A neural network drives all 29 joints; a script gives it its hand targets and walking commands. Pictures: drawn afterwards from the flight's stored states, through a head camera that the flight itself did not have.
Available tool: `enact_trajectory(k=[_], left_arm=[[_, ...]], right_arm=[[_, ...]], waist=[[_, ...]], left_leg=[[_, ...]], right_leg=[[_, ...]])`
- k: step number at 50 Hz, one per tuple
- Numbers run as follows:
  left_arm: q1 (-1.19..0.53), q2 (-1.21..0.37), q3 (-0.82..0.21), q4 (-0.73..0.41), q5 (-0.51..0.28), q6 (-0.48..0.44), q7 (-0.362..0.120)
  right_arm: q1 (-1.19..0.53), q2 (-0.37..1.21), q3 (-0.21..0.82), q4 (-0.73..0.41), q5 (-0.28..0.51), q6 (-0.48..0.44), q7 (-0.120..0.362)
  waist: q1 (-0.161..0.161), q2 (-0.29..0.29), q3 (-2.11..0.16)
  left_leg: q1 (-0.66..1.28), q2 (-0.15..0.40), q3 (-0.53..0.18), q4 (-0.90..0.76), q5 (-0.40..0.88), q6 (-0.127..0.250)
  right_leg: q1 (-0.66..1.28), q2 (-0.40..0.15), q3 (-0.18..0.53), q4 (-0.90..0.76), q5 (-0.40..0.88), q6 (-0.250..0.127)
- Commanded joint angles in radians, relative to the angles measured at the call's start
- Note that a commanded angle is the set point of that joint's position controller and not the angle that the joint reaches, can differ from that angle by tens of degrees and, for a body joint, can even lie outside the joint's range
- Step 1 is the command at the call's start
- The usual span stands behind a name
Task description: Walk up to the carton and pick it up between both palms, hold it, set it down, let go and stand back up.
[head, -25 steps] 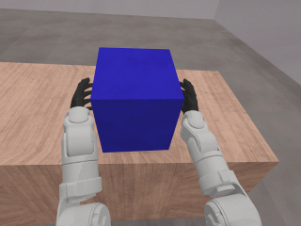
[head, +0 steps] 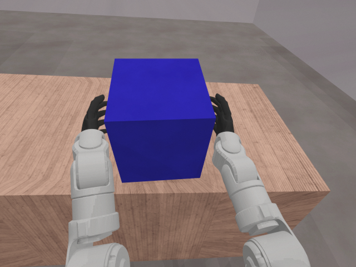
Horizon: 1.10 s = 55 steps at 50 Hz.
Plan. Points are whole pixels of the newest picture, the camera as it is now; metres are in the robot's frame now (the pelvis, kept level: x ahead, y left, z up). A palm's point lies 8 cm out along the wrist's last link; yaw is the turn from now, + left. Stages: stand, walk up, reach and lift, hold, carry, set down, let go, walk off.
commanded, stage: hold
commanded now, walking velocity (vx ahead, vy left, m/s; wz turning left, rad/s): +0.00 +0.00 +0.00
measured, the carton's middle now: (159, 121) +0.40 +0.02 +0.15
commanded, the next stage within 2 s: set down in 0.56 s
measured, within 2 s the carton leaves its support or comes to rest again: neither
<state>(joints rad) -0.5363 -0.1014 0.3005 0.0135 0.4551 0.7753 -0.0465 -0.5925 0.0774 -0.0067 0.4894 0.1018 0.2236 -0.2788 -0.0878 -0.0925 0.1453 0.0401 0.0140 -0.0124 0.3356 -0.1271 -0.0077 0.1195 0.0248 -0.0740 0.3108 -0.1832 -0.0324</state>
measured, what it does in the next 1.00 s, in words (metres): stands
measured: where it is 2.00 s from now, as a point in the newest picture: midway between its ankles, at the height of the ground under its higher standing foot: outside the picture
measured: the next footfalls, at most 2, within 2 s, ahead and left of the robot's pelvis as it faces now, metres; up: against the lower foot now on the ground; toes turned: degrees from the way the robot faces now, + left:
none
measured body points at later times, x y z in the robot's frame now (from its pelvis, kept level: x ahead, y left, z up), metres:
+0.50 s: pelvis +0.00 +0.00 +0.00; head -0.04 +0.04 +0.45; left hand +0.36 +0.16 +0.17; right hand +0.36 -0.12 +0.17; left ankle +0.06 +0.12 -0.74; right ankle +0.02 -0.09 -0.74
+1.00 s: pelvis +0.02 +0.00 +0.00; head -0.02 +0.04 +0.45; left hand +0.38 +0.16 +0.12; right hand +0.38 -0.13 +0.14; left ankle +0.06 +0.12 -0.74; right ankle +0.02 -0.09 -0.74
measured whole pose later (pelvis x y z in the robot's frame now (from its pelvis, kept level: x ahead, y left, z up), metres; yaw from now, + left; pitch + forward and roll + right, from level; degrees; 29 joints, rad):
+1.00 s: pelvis +0.02 +0.00 +0.00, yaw +0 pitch -11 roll +0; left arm -0.46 -0.12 0.30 0.24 0.43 0.48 -0.02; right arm -0.54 0.12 -0.15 0.66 -0.05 -0.10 -0.20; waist -0.05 -0.08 0.11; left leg -0.01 0.00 0.00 0.33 -0.14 0.00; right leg 0.06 0.01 -0.07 0.32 -0.20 -0.03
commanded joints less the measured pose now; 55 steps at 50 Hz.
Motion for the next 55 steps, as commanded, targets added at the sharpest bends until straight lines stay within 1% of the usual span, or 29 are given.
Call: enact_trajectory(k=[1, 8, 18, 27, 28, 29, 30, 32, 37, 39, 41, 45, 50, 51, 53, 55], left_arm=[[-0.709, -0.416, -0.471, -0.137, -0.185, -0.099, -0.162], [-0.735, -0.432, -0.502, -0.141, -0.196, -0.107, -0.151], [-0.73, -0.433, -0.485, -0.128, -0.185, -0.103, -0.144], [-0.729, -0.432, -0.478, -0.13, -0.181, -0.103, -0.142], [-0.743, -0.442, -0.513, -0.198, -0.182, -0.108, -0.133], [-0.707, -0.448, -0.489, -0.087, -0.173, -0.108, -0.135], [-0.695, -0.453, -0.475, -0.07, -0.171, -0.12, -0.137], [-0.695, -0.457, -0.459, -0.045, -0.16, -0.152, -0.139], [-0.657, -0.457, -0.428, 0.036, -0.136, -0.246, -0.144], [-0.643, -0.452, -0.415, 0.072, -0.123, -0.281, -0.146], [-0.639, -0.462, -0.421, 0.085, -0.125, -0.312, -0.146], [-0.657, -0.485, -0.464, 0.069, -0.15, -0.38, -0.132], [-0.674, -0.509, -0.506, 0.055, -0.159, -0.443, -0.113], [-0.676, -0.518, -0.516, 0.042, -0.165, -0.454, -0.109], [-0.672, -0.52, -0.519, 0.052, -0.16, -0.469, -0.102], [-0.67, -0.52, -0.527, 0.054, -0.162, -0.479, -0.098]], right_arm=[[-0.791, 0.423, 0.315, -0.337, 0.037, -0.103, 0.165], [-0.808, 0.422, 0.288, -0.33, 0.022, -0.111, 0.177], [-0.816, 0.413, 0.279, -0.298, 0.025, -0.113, 0.185], [-0.816, 0.413, 0.284, -0.292, 0.029, -0.117, 0.186], [-0.81, 0.415, 0.289, -0.328, 0.037, -0.124, 0.184], [-0.809, 0.415, 0.278, -0.284, 0.03, -0.135, 0.173], [-0.812, 0.416, 0.264, -0.283, 0.018, -0.148, 0.171], [-0.809, 0.427, 0.239, -0.266, -0.012, -0.182, 0.178], [-0.802, 0.422, 0.199, -0.235, -0.094, -0.291, 0.199], [-0.779, 0.42, 0.181, -0.195, -0.127, -0.329, 0.207], [-0.761, 0.423, 0.176, -0.163, -0.148, -0.362, 0.212], [-0.735, 0.443, 0.193, -0.133, -0.167, -0.412, 0.216], [-0.696, 0.471, 0.22, -0.097, -0.167, -0.44, 0.214], [-0.695, 0.478, 0.23, -0.108, -0.161, -0.447, 0.213], [-0.687, 0.484, 0.242, -0.096, -0.161, -0.451, 0.211], [-0.677, 0.489, 0.252, -0.093, -0.16, -0.452, 0.208]], waist=[[-0.013, 0.124, -0.44], [-0.025, 0.141, -0.464], [-0.014, 0.141, -0.469], [-0.01, 0.135, -0.468], [-0.036, 0.165, -0.529], [-0.013, 0.164, -0.479], [-0.01, 0.145, -0.447], [0.001, 0.138, -0.431], [0.024, 0.119, -0.425], [0.031, 0.108, -0.4], [0.028, 0.102, -0.406], [0.023, 0.108, -0.473], [0.02, 0.125, -0.528], [0.021, 0.126, -0.551], [0.027, 0.126, -0.556], [0.026, 0.125, -0.563]], left_leg=[[0.16, -0.025, 0.072, -0.031, 0.143, 0.026], [0.169, -0.021, 0.069, -0.029, 0.136, 0.021], [0.171, -0.018, 0.068, -0.029, 0.149, 0.02], [0.176, -0.019, 0.07, -0.027, 0.164, 0.021], [0.208, -0.015, 0.049, -0.011, 0.204, 0.006], [0.187, -0.02, 0.057, -0.01, 0.133, 0.014], [0.165, -0.02, 0.058, -0.024, 0.077, 0.022], [0.136, -0.018, 0.063, -0.043, 0.014, 0.033], [0.13, -0.015, 0.076, -0.059, -0.003, 0.04], [0.118, -0.013, 0.08, -0.068, -0.013, 0.042], [0.114, -0.011, 0.083, -0.073, -0.005, 0.042], [0.133, -0.01, 0.081, -0.051, 0.085, 0.027], [0.131, -0.012, 0.076, -0.026, 0.205, 0.008], [0.133, -0.012, 0.074, -0.018, 0.226, 0.006], [0.126, -0.013, 0.069, -0.013, 0.25, 0.004], [0.119, -0.016, 0.071, -0.011, 0.257, -0.001]], right_leg=[[-0.046, -0.014, -0.049, -0.072, 0.147, 0.072], [-0.063, -0.013, -0.053, -0.067, 0.112, 0.068], [-0.061, -0.008, -0.056, -0.063, 0.105, 0.064], [-0.059, -0.006, -0.055, -0.066, 0.115, 0.063], [-0.052, 0.0, -0.052, -0.049, 0.158, 0.057], [-0.075, -0.01, -0.047, -0.059, 0.126, 0.066], [-0.091, -0.011, -0.051, -0.065, 0.083, 0.068], [-0.105, -0.02, -0.051, -0.065, 0.044, 0.066], [-0.116, -0.026, -0.068, -0.069, 0.017, 0.062], [-0.117, -0.03, -0.069, -0.074, 0.011, 0.06], [-0.105, -0.031, -0.07, -0.074, 0.03, 0.058], [-0.081, -0.024, -0.068, -0.058, 0.121, 0.055], [-0.038, -0.02, -0.055, -0.037, 0.269, 0.06], [-0.025, -0.019, -0.051, -0.031, 0.3, 0.061], [-0.015, -0.018, -0.048, -0.026, 0.336, 0.064], [-0.005, -0.017, -0.045, -0.021, 0.355, 0.067]])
